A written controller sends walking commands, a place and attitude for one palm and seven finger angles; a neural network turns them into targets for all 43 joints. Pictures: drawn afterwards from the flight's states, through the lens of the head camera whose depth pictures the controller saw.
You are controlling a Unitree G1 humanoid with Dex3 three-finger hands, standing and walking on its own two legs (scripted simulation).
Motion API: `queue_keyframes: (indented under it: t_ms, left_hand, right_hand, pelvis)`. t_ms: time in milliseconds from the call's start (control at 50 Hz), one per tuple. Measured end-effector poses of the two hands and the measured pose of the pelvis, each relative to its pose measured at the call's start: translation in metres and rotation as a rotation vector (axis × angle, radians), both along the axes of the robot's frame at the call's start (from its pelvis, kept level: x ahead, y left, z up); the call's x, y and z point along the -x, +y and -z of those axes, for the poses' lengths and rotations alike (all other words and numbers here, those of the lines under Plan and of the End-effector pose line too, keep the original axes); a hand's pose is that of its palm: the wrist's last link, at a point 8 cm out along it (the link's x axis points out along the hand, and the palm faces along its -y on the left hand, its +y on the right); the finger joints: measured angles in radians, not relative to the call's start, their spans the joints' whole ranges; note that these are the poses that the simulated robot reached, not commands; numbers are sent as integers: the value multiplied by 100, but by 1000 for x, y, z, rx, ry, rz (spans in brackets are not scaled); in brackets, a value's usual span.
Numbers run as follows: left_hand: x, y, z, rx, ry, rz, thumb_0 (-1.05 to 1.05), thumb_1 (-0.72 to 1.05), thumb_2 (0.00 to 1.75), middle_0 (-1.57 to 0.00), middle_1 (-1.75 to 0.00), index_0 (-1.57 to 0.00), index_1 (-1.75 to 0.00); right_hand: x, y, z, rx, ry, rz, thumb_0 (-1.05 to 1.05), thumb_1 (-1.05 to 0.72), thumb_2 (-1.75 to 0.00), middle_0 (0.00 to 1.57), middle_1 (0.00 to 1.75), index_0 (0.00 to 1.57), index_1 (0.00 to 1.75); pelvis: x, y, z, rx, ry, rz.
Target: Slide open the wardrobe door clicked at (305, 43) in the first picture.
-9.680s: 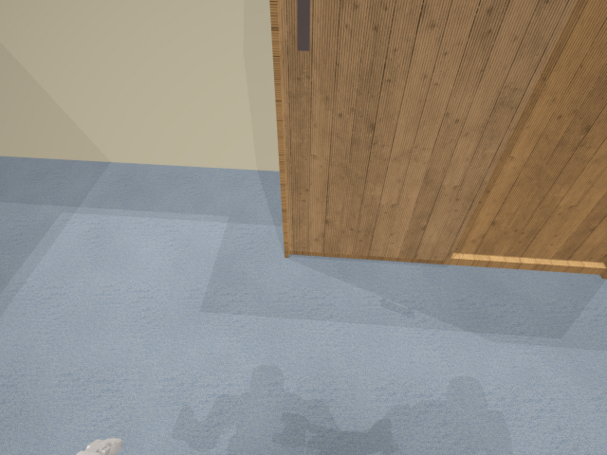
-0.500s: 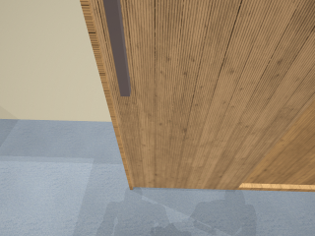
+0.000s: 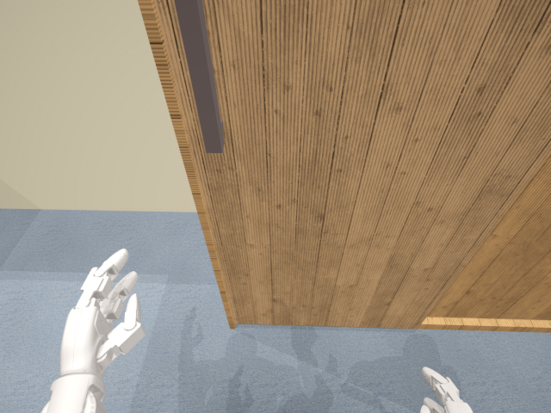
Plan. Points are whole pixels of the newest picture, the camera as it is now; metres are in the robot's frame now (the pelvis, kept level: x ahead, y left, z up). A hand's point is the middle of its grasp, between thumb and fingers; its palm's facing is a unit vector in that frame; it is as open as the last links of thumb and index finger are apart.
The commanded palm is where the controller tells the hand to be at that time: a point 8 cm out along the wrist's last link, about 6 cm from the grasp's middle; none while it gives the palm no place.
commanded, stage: raise the hand with hooked fingers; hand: left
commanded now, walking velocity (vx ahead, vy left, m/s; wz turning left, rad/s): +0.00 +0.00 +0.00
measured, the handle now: (203, 56) +0.51 +0.12 +0.28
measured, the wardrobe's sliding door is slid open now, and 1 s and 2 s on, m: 0.00 0.00 0.00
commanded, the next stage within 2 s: move the hooked fingers beside the handle in 1.88 s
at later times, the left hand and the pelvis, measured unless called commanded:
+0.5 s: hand (94, 324) +0.21 +0.23 +0.09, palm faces +0.00 -1.00 -0.08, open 10.4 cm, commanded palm +0.17 +0.28 +0.10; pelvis -0.01 +0.00 -0.01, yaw +1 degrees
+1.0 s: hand (17, 252) +0.24 +0.28 +0.19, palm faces +0.08 -0.99 -0.10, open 13.3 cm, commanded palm +0.21 +0.32 +0.21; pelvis +0.00 +0.01 +0.02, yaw +1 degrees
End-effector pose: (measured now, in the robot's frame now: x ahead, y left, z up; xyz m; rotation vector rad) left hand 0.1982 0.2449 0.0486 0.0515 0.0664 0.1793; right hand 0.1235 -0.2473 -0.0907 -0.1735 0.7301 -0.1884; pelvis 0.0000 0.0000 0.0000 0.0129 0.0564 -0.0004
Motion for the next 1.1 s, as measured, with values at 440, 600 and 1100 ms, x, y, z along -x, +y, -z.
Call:
queue_keyframes:
  t_ms: [440,600,1100]
  left_hand:
    - [18,29,-30,-36,-87,191,1,32,65,-24,-66,-25,-67]
    - [1,51,-68,-34,-109,143,1,14,57,-26,-78,-26,-79]
    - [-26,89,-169,-81,-184,109,-1,-43,33,-30,-114,-30,-115]
  right_hand:
    - [-39,31,-16,8,-162,-125,1,-90,-90,20,30,21,30]
    - [-19,37,-20,-22,-152,-94,1,-90,-90,20,30,21,30]
    - [-76,58,-59,-28,-270,-185,1,-90,-90,20,30,21,30]
  pelvis:
    - [13,0,13,42,-6,-31]
    - [5,9,1,34,-31,-10]
    - [0,13,-17,26,-127,-24]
